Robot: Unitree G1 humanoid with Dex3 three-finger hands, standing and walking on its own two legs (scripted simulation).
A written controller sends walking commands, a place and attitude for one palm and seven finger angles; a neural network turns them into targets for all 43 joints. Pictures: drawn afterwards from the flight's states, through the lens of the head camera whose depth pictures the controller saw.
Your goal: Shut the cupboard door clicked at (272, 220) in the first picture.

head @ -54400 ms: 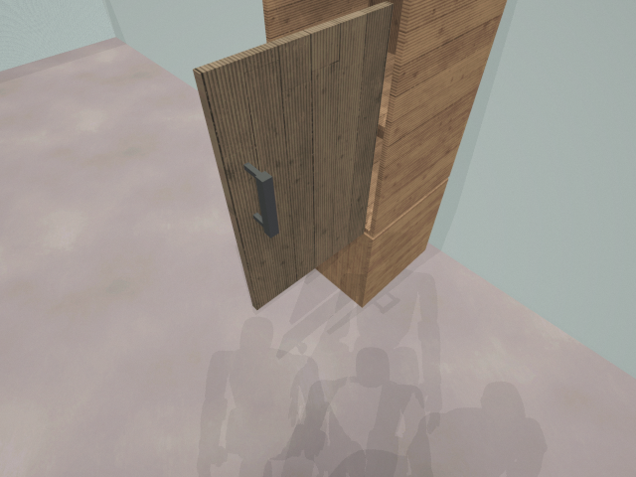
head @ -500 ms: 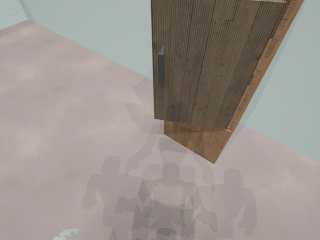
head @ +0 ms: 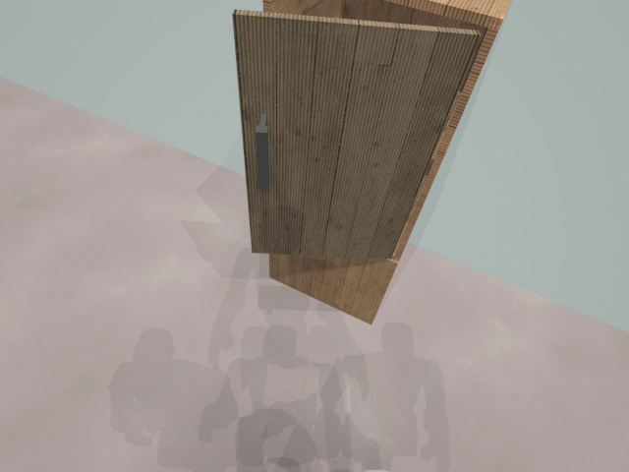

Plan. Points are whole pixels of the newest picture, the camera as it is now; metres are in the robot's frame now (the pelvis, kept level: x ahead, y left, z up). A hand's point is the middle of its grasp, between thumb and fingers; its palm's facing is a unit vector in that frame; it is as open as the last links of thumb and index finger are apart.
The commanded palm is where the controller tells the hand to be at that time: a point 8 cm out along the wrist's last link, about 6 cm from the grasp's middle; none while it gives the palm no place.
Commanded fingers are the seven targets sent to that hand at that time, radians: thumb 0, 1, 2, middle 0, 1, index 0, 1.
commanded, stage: take the last steps up to it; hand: left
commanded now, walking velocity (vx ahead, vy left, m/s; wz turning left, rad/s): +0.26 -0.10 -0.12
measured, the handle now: (263, 152) +0.65 +0.12 +0.00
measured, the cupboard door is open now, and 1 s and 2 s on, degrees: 26 26 26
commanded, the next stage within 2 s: come to a stop and stand still in 0.42 s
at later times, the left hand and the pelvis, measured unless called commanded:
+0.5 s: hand out of the picture +0.13 +0.14 -0.21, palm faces +0.00 -0.99 -0.15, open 7.3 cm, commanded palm none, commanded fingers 0.00 0.90 0.90 -0.20 -0.30 -0.20 -0.30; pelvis +0.13 -0.04 -0.02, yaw -1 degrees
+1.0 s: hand (237, 391) +0.27 +0.12 -0.18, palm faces +0.03 -0.97 -0.23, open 7.3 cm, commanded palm none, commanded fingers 0.00 0.90 0.90 -0.20 -0.30 -0.20 -0.30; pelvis +0.19 -0.06 -0.01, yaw +0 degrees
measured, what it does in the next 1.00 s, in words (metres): walks ahead: right foot, then left foot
